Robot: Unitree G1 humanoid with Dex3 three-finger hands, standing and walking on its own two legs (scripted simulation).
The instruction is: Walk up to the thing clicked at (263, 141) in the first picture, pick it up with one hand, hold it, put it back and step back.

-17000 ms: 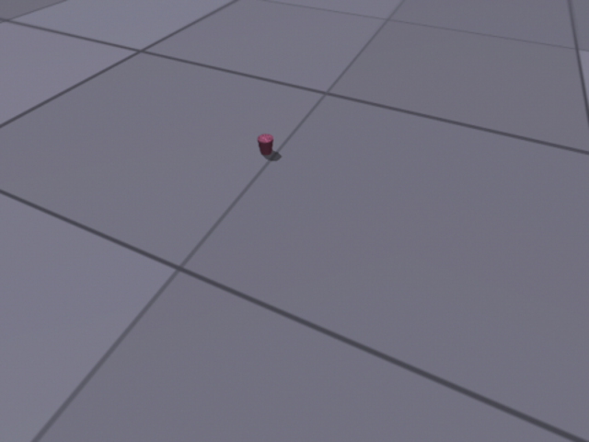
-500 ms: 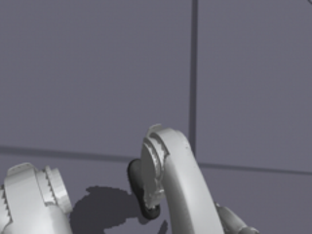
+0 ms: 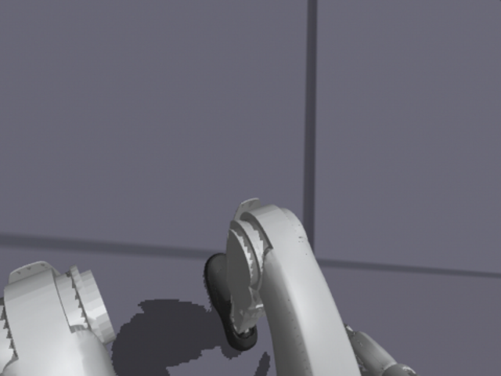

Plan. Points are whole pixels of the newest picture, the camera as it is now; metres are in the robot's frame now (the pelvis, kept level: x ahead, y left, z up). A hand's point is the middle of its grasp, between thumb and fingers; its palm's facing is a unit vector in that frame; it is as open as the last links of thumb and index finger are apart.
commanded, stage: close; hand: left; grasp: from above
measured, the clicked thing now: out of the picture +0.44 +0.40 -0.25
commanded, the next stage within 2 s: settle in 0.80 s
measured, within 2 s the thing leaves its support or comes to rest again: leaves its support in 1.30 s
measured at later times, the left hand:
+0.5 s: hand out of the picture +0.42 +0.41 -0.21, palm faces -0.44 -0.18 -0.88, open 11.3 cm
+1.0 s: hand out of the picture +0.43 +0.41 -0.21, palm faces -0.45 -0.17 -0.88, open 11.1 cm
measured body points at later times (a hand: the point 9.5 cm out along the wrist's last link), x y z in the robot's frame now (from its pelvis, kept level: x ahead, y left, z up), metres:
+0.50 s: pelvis +0.00 +0.00 +0.00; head +0.26 +0.16 +0.33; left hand +0.44 +0.42 -0.16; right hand +0.08 -0.26 -0.05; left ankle +0.06 +0.12 -0.26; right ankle +0.13 -0.14 -0.26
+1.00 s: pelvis +0.00 +0.00 +0.00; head +0.26 +0.15 +0.33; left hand +0.45 +0.42 -0.16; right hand +0.08 -0.26 -0.05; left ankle +0.06 +0.12 -0.26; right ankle +0.13 -0.14 -0.26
